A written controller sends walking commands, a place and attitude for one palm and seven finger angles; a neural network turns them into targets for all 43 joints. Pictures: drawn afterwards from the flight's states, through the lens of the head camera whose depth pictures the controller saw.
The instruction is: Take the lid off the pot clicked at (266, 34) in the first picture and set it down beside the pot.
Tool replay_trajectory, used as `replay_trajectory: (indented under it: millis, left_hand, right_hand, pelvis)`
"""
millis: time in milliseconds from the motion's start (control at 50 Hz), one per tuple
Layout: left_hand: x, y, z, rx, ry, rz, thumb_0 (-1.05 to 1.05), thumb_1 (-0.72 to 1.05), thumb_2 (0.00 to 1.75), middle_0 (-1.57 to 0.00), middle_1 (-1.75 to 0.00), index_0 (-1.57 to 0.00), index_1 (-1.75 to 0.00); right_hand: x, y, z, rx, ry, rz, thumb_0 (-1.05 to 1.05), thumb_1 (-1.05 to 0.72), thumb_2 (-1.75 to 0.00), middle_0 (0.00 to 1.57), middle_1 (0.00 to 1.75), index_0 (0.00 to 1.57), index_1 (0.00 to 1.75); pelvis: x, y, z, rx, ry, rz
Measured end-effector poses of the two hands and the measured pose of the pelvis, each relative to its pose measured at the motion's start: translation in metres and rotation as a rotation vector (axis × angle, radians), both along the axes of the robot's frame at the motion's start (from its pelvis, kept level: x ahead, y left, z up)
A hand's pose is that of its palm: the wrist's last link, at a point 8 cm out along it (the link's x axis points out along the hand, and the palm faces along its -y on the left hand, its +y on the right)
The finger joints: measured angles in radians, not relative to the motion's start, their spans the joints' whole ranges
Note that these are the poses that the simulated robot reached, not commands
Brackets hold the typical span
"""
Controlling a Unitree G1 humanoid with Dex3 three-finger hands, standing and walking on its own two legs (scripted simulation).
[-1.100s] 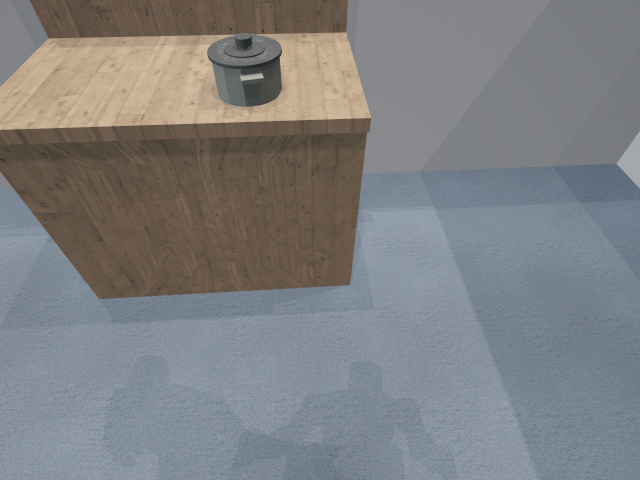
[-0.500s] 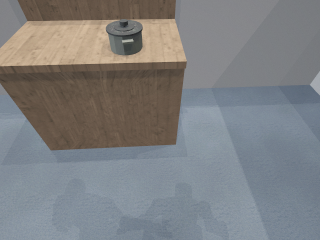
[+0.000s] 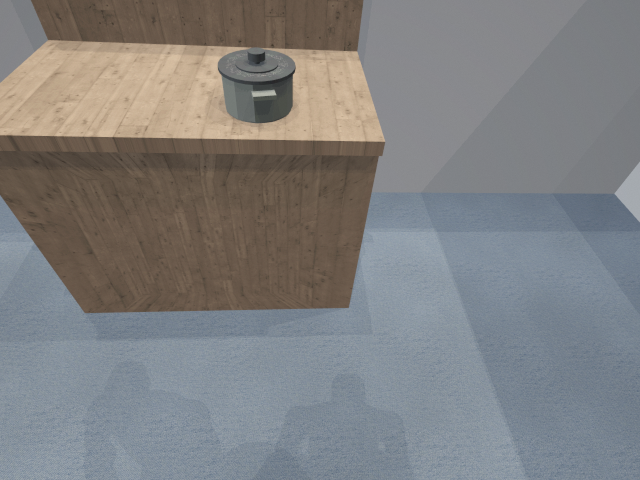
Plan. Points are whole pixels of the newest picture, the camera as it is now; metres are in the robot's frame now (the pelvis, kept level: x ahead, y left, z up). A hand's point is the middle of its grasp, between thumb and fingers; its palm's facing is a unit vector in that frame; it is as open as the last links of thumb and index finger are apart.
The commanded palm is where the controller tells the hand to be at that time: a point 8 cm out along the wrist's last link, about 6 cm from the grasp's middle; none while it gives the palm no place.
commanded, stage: walk to a spot facing it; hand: left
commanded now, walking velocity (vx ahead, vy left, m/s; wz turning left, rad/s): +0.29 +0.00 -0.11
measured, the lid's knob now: (256, 54) +0.96 +0.19 +0.11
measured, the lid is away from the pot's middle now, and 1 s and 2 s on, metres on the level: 0.00 0.00 0.00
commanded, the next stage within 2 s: turn to face it in 0.10 s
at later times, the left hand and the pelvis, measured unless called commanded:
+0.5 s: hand (237, 422) +0.24 +0.13 -0.16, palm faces +0.09 -0.97 -0.20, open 7.2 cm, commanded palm none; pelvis +0.16 -0.05 +0.00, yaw +4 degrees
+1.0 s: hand (232, 374) +0.32 +0.15 -0.16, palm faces +0.14 -0.97 -0.19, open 7.4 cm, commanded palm none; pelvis +0.31 -0.03 +0.01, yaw +6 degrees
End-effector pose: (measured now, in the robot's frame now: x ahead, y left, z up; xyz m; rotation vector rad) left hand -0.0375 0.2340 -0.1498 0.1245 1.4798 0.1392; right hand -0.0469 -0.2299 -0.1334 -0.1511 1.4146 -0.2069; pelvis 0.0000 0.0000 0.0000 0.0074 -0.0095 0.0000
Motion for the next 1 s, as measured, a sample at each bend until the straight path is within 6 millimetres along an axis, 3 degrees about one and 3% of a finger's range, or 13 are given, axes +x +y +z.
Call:
replay_trajectory:
  millis: [100,200,300,360,460,540,600,660,720,800,900,1000]
  left_hand:
    - [0.054,-0.011,0.008,-0.024,-0.044,-0.010,0.01,0.91,0.90,-0.20,-0.30,-0.19,-0.30]
    - [0.131,-0.016,0.011,0.010,-0.113,-0.054,0.02,0.94,0.90,-0.20,-0.30,-0.19,-0.30]
    - [0.220,-0.032,0.005,0.052,-0.251,-0.095,0.02,0.93,0.90,-0.20,-0.30,-0.19,-0.30]
    - [0.251,-0.042,0.007,0.066,-0.331,-0.064,0.01,0.93,0.90,-0.20,-0.30,-0.19,-0.30]
    - [0.264,-0.057,0.016,0.047,-0.339,-0.023,0.01,0.92,0.90,-0.20,-0.30,-0.19,-0.30]
    - [0.266,-0.050,0.019,0.050,-0.335,0.025,-0.01,0.95,0.90,-0.21,-0.30,-0.20,-0.30]
    - [0.260,-0.042,0.016,0.037,-0.304,0.057,-0.01,0.94,0.90,-0.21,-0.30,-0.20,-0.30]
    - [0.250,-0.032,0.005,0.022,-0.254,0.096,0.00,0.93,0.90,-0.21,-0.30,-0.20,-0.30]
    - [0.243,-0.024,-0.001,0.012,-0.181,0.113,0.00,0.93,0.90,-0.20,-0.30,-0.20,-0.30]
    - [0.255,-0.019,0.009,0.009,-0.145,0.122,0.01,0.92,0.90,-0.20,-0.30,-0.19,-0.30]
    - [0.289,-0.022,0.020,0.022,-0.146,0.133,0.01,0.92,0.90,-0.20,-0.30,-0.19,-0.30]
    - [0.341,-0.034,0.023,0.038,-0.146,0.102,0.01,0.92,0.90,-0.20,-0.30,-0.19,-0.30]
  right_hand:
    - [-0.027,0.027,0.010,0.057,0.149,-0.063,0.00,-0.91,-0.90,0.20,0.30,0.20,0.30]
    - [-0.029,0.034,0.011,0.102,0.260,-0.121,0.00,-0.90,-0.90,0.20,0.30,0.20,0.30]
    - [-0.001,0.017,-0.008,0.130,0.319,-0.144,0.00,-0.90,-0.90,0.20,0.30,0.20,0.30]
    - [0.041,-0.004,-0.020,0.117,0.290,-0.108,0.00,-0.90,-0.90,0.20,0.30,0.20,0.30]
    - [0.150,-0.036,-0.021,0.061,0.076,-0.020,0.00,-0.91,-0.90,0.20,0.30,0.19,0.29]
    - [0.235,-0.043,-0.007,0.037,-0.103,0.047,0.00,-0.91,-0.90,0.19,0.30,0.19,0.29]
    - [0.284,-0.042,0.005,0.015,-0.196,0.094,0.00,-0.92,-0.90,0.19,0.30,0.19,0.29]
    - [0.318,-0.035,0.010,-0.004,-0.254,0.135,0.00,-0.93,-0.90,0.19,0.30,0.19,0.29]
    - [0.331,-0.025,0.010,-0.011,-0.263,0.147,0.00,-0.92,-0.90,0.19,0.30,0.19,0.29]
    - [0.322,-0.015,0.011,0.010,-0.171,0.137,0.00,-0.92,-0.90,0.19,0.30,0.19,0.29]
    - [0.307,-0.007,0.006,0.056,-0.015,0.112,0.00,-0.91,-0.90,0.20,0.30,0.20,0.29]
    - [0.310,-0.011,-0.004,0.095,0.087,0.066,0.00,-0.91,-0.90,0.20,0.30,0.20,0.30]
  pelvis:
    - [0.029,-0.002,0.007,0.005,0.013,-0.002]
    - [0.065,-0.014,0.004,0.006,0.012,-0.016]
    - [0.112,-0.037,-0.015,0.017,-0.002,0.003]
    - [0.128,-0.045,-0.018,-0.001,-0.016,0.031]
    - [0.150,-0.048,-0.006,-0.016,-0.009,0.057]
    - [0.168,-0.048,0.002,-0.019,0.003,0.069]
    - [0.183,-0.042,0.004,-0.022,0.004,0.073]
    - [0.201,-0.032,0.000,-0.036,0.000,0.079]
    - [0.217,-0.025,-0.002,-0.023,-0.001,0.090]
    - [0.241,-0.022,0.007,-0.007,0.006,0.108]
    - [0.272,-0.023,0.013,0.008,0.014,0.112]
    - [0.310,-0.033,0.008,0.021,0.013,0.104]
